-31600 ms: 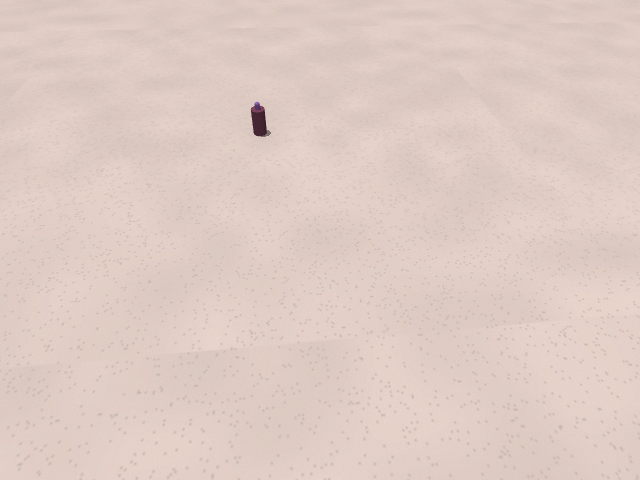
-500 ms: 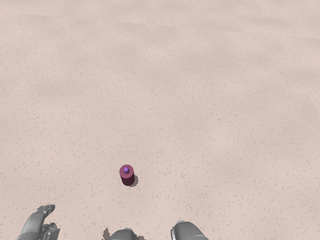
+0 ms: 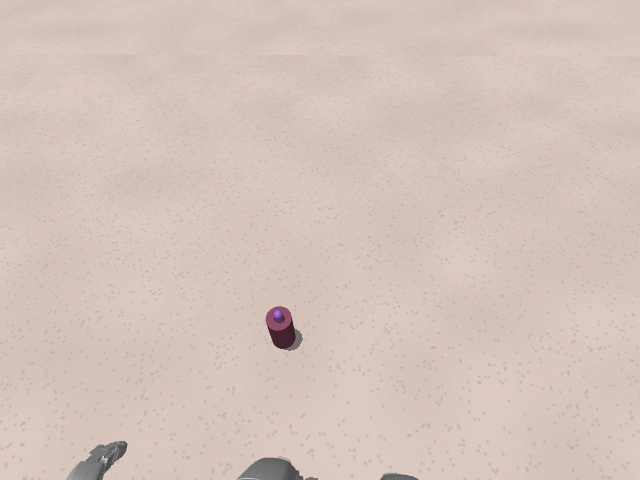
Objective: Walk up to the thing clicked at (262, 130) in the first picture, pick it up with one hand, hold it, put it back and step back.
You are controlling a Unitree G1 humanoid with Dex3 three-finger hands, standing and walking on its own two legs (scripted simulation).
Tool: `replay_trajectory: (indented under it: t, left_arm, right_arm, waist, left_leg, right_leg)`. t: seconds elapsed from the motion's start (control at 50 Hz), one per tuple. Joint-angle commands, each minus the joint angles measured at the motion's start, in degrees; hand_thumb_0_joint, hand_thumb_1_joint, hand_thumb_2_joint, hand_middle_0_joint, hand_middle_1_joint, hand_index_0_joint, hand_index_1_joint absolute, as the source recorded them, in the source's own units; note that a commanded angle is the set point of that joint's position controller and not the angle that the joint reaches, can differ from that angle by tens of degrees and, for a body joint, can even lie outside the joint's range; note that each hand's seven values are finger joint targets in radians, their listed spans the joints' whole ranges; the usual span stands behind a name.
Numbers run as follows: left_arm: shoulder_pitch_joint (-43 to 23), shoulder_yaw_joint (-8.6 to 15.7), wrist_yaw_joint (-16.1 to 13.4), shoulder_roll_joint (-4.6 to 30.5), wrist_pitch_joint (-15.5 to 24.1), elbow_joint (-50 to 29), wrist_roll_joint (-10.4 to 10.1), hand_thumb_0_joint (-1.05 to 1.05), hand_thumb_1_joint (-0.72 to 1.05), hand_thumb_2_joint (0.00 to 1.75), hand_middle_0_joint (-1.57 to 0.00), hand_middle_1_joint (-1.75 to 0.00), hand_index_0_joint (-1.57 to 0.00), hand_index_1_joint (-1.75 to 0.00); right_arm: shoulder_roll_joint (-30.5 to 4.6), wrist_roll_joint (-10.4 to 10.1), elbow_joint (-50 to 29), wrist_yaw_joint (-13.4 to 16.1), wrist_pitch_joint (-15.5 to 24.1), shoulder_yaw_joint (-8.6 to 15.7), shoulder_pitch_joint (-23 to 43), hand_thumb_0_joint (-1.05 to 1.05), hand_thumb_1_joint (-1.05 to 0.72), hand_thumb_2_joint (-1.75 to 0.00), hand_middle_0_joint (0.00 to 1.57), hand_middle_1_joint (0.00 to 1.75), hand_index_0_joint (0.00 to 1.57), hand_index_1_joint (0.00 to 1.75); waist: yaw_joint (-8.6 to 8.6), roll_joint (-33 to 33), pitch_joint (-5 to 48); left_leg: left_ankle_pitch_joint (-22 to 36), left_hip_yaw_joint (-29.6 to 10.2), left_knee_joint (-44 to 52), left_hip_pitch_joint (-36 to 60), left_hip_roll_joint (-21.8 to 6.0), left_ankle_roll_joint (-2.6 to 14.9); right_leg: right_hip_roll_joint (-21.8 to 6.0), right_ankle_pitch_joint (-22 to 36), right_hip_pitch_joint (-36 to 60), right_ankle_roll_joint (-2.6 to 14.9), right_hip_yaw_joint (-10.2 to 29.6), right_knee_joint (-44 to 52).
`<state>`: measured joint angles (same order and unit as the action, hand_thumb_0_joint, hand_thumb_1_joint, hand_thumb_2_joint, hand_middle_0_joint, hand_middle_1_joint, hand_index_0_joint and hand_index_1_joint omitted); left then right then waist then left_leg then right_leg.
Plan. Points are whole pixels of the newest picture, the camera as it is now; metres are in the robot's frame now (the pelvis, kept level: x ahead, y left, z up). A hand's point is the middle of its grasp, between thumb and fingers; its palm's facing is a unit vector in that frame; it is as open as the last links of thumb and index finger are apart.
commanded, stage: step back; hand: left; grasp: from the side
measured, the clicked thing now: (280, 325) +0.58 +0.16 -0.66
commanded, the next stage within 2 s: none
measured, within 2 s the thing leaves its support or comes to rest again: neither
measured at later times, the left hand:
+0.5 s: hand out of the picture -0.07 +0.25 -0.15, palm faces -0.06 -0.91 -0.40, open 7.4 cm
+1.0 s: hand out of the picture -0.20 +0.26 -0.15, palm faces +0.00 -0.92 -0.38, open 7.4 cm
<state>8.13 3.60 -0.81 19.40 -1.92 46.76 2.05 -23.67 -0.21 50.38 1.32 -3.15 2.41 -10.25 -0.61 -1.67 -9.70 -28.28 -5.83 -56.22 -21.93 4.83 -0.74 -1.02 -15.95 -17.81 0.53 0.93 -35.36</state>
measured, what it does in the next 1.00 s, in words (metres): walks backwards: left foot, then right foot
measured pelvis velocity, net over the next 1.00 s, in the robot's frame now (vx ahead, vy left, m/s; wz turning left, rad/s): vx -0.32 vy -0.01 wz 0.00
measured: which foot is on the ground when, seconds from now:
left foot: up 0.00-0.06, down 0.08-0.48, up 0.50-0.78, down 0.80-1.00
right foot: down 0.00-0.10, up 0.12-0.42, down 0.44-0.82, up 0.84-1.00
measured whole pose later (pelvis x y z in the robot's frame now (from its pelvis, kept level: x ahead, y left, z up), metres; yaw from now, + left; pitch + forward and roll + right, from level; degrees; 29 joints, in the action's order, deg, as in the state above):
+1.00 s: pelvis -0.32 -0.01 +0.00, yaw +0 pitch -3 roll -1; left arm 7.9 4.2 -0.8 22.5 -3.6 46.7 0.6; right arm -20.7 2.0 49.2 0.7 -2.3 1.6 -8.9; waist -0.3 1.1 -9.4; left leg -14.5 -0.2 -35.6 -18.6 -0.7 1.4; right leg 5.5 -29.8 -25.8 0.1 7.1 -67.5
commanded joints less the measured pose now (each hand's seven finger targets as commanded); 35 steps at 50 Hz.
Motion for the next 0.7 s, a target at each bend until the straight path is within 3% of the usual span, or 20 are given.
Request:
replay_trajectory:
  t: [0.0,0.02,0.04,0.06,0.08,0.1,0.14,0.16,0.28,0.34,0.38,0.4,0.42,0.44,0.46,0.48,0.52,0.54,0.62,0.68]
  left_arm:
    - [-0.4,4.1,-1.2,15.7,0.6,-5.7,-0.8,0.00,0.90,0.90,-0.20,-0.30,-0.20,-0.30]
    - [-1.2,3.9,-0.9,16.0,0.2,-6.2,-1.3,0.00,0.90,0.90,-0.20,-0.30,-0.20,-0.30]
    - [-0.4,3.4,-0.7,14.1,-0.1,-6.6,-1.5,0.00,0.90,0.90,-0.20,-0.30,-0.20,-0.30]
    - [1.4,3.0,-0.5,11.8,-0.2,-6.9,-1.8,0.00,0.90,0.90,-0.20,-0.30,-0.20,-0.30]
    - [-2.3,3.4,-1.2,12.6,-0.2,-7.4,-2.0,0.00,0.90,0.90,-0.20,-0.30,-0.20,-0.30]
    - [-4.4,3.9,-1.9,13.5,-0.3,-6.7,-1.1,0.00,0.90,0.90,-0.20,-0.30,-0.20,-0.30]
    - [-0.4,3.9,-1.6,12.6,-0.4,-4.9,-2.2,0.00,0.90,0.90,-0.20,-0.30,-0.20,-0.30]
    - [2.0,4.0,-1.4,13.0,-0.4,-3.7,-2.3,0.00,0.90,0.90,-0.20,-0.30,-0.20,-0.30]
    - [2.2,4.1,-0.4,12.7,0.2,-4.1,-1.2,0.00,0.90,0.90,-0.20,-0.30,-0.20,-0.30]
    - [4.4,4.2,-0.1,12.4,0.5,-3.1,-1.2,0.00,0.90,0.90,-0.20,-0.30,-0.20,-0.30]
    - [9.3,4.3,0.3,11.9,0.7,-0.9,-1.1,0.00,0.90,0.90,-0.20,-0.30,-0.20,-0.30]
    - [11.9,4.5,0.4,12.0,1.0,0.7,-0.8,0.00,0.90,0.90,-0.20,-0.30,-0.20,-0.30]
    - [11.7,5.0,0.3,13.7,1.3,0.5,0.0,0.00,0.90,0.90,-0.20,-0.30,-0.20,-0.30]
    - [10.2,6.3,0.3,18.5,1.7,-0.8,0.8,0.00,0.90,0.90,-0.20,-0.30,-0.20,-0.30]
    - [5.7,7.3,0.2,24.7,1.4,-3.4,0.6,0.00,0.90,0.90,-0.20,-0.30,-0.20,-0.30]
    - [1.8,7.0,-0.3,23.5,1.9,-4.9,0.1,0.00,0.90,0.90,-0.20,-0.30,-0.20,-0.30]
    - [-4.4,5.2,-0.6,17.1,1.9,-5.6,0.1,0.00,0.90,0.90,-0.20,-0.30,-0.20,-0.30]
    - [-4.5,5.4,-0.7,16.7,1.8,-5.6,0.3,0.00,0.90,0.90,-0.20,-0.30,-0.20,-0.30]
    - [1.6,4.9,-1.4,15.5,1.4,-5.7,0.7,0.00,0.90,0.90,-0.20,-0.30,-0.20,-0.30]
    - [3.7,4.6,-1.6,15.8,0.9,-5.6,0.1,0.00,0.90,0.90,-0.20,-0.30,-0.20,-0.30]
  right_arm:
    - [-7.9,1.0,-3.8,0.1,2.3,3.2,-2.9,0.00,-0.90,-0.90,0.20,0.30,0.20,0.30]
    - [-7.6,1.3,-2.8,0.0,2.6,3.4,-5.2,0.00,-0.90,-0.90,0.20,0.30,0.20,0.30]
    - [-9.3,1.9,-3.2,0.0,3.1,4.1,-4.1,0.00,-0.90,-0.90,0.20,0.30,0.20,0.30]
    - [-13.8,2.9,-4.2,0.0,3.3,5.3,-3.0,0.00,-0.90,-0.90,0.20,0.30,0.20,0.30]
    - [-19.3,2.1,-5.0,-0.7,3.1,6.0,-1.1,0.00,-0.90,-0.90,0.20,0.30,0.20,0.30]
    - [-18.7,2.5,-4.7,-0.5,3.2,6.2,-1.5,0.00,-0.90,-0.90,0.20,0.30,0.20,0.30]
    - [-12.9,2.3,-5.5,0.0,3.2,4.2,4.2,0.00,-0.90,-0.90,0.20,0.30,0.20,0.30]
    - [-12.4,2.2,-6.0,0.2,3.2,4.0,5.3,0.00,-0.90,-0.90,0.20,0.30,0.20,0.30]
    - [-12.0,1.9,-7.0,0.5,3.1,4.3,0.8,0.00,-0.90,-0.90,0.20,0.30,0.20,0.30]
    - [-13.1,2.1,-8.1,0.2,2.5,4.5,2.0,0.00,-0.90,-0.90,0.20,0.30,0.20,0.30]
    - [-13.9,1.8,-8.9,0.1,1.9,4.7,4.5,0.00,-0.90,-0.90,0.20,0.30,0.20,0.30]
    - [-13.9,1.3,-8.9,0.0,1.4,4.7,5.0,0.00,-0.90,-0.90,0.20,0.30,0.20,0.30]
    - [-11.8,0.9,-8.7,0.0,1.1,4.0,4.0,0.00,-0.90,-0.90,0.20,0.30,0.20,0.30]
    - [-8.3,0.5,-9.3,-0.1,1.0,3.1,2.8,0.00,-0.90,-0.90,0.20,0.30,0.20,0.30]
    - [-8.9,0.4,-10.1,0.8,1.0,3.6,6.5,0.00,-0.90,-0.90,0.20,0.30,0.20,0.30]
    - [-11.1,0.4,-9.3,1.0,0.8,4.4,6.2,0.00,-0.90,-0.90,0.20,0.30,0.20,0.30]
    - [-9.9,-0.3,-6.3,0.8,1.3,3.9,0.4,0.00,-0.90,-0.90,0.20,0.30,0.20,0.30]
    - [-9.3,-0.2,-5.9,0.8,1.4,3.5,-0.5,0.00,-0.90,-0.90,0.20,0.30,0.20,0.30]
    - [-8.5,0.6,-6.7,0.7,1.6,3.0,0.6,0.00,-0.90,-0.90,0.20,0.30,0.20,0.30]
    - [-7.8,1.0,-6.6,0.5,2.1,2.9,0.4,0.00,-0.90,-0.90,0.20,0.30,0.20,0.30]
  waist:
    - [-0.18,13.0,12.8]
    - [1.55,11.8,13.8]
    - [0.93,7.6,14.3]
    - [0.17,-2.5,14.8]
    - [2.84,-12.1,13.1]
    - [4.39,-8.8,11.2]
    - [-0.09,-3.3,9.7]
    - [-1.05,-4.8,9.2]
    - [2.55,-6.3,10.6]
    - [1.88,-9.0,12.2]
    - [-0.36,-9.8,14.2]
    - [-1.41,-9.1,15.3]
    - [-1.05,-5.9,14.6]
    - [-0.21,9.2,11.9]
    - [-3.63,18.1,9.0]
    - [-1.76,14.5,5.6]
    - [2.69,6.7,5.1]
    - [2.44,9.3,5.7]
    - [-1.90,10.9,8.6]
    - [-2.89,12.7,11.1]
  left_leg:
    - [4.7,4.6,22.4,2.4,-3.0,1.41]
    - [14.4,6.3,32.3,7.0,-2.7,1.65]
    - [22.2,0.1,33.1,11.1,-6.3,2.70]
    - [31.1,-13.7,33.4,16.3,-17.1,6.49]
    - [40.2,-22.0,35.0,10.5,-25.5,15.63]
    - [38.3,-24.4,35.7,5.5,-27.4,18.36]
    - [39.6,-12.3,33.2,9.1,-20.8,14.24]
    - [39.1,-9.6,32.3,8.5,-19.6,13.42]
    - [38.7,-8.2,29.3,15.7,-20.1,16.72]
    - [33.4,-7.8,28.7,13.2,-19.7,15.00]
    - [28.3,-6.1,26.7,9.3,-17.9,12.18]
    - [26.5,-4.7,24.6,6.5,-16.3,10.00]
    - [19.9,-3.7,21.4,-0.1,-13.7,6.78]
    - [4.8,-0.6,10.4,-13.0,-4.3,2.42]
    - [-6.8,-1.2,-4.7,-9.5,1.0,0.43]
    - [-5.5,-6.6,-13.1,-6.3,-1.3,-0.01]
    - [1.1,-5.6,-15.1,-6.0,2.1,1.04]
    - [1.8,-3.6,-15.8,-5.0,2.5,0.53]
    - [-1.7,-0.7,-3.2,-7.3,0.1,-0.43]
    - [-1.8,2.9,11.0,-4.2,-2.0,0.14]
  right_leg:
    - [-11.9,29.6,13.3,10.34,11.4,1.8]
    - [-10.5,28.4,11.8,8.74,10.0,-1.5]
    - [-7.6,20.2,6.0,5.71,9.1,-3.7]
    - [-0.8,5.4,-4.0,2.81,6.2,-10.8]
    - [7.0,-20.4,-7.2,0.88,3.9,-20.8]
    - [7.0,-23.4,-6.9,0.88,10.0,-30.1]
    - [7.1,-16.4,-10.7,1.54,11.8,-36.2]
    - [7.0,-14.4,-11.0,1.07,10.5,-37.7]
    - [4.6,-14.4,-9.9,-2.46,5.9,-25.4]
    - [2.7,-13.0,-3.5,-1.62,2.3,-12.7]
    - [2.3,-5.6,4.2,-0.27,-0.2,1.0]
    - [2.6,-0.2,9.1,0.71,-1.5,8.5]
    - [0.5,1.3,13.0,1.85,3.4,10.8]
    - [-10.7,-1.1,14.4,5.70,22.0,14.0]
    - [-23.5,1.6,-1.8,16.77,33.6,18.7]
    - [-24.6,2.7,-9.3,17.84,33.6,19.6]
    - [-13.1,16.3,-5.3,11.61,14.7,12.0]
    - [-12.0,16.6,-5.1,10.70,12.0,11.1]
    - [-12.5,22.8,8.8,11.33,11.6,7.7]
    - [-13.3,28.3,14.2,11.09,12.0,4.9]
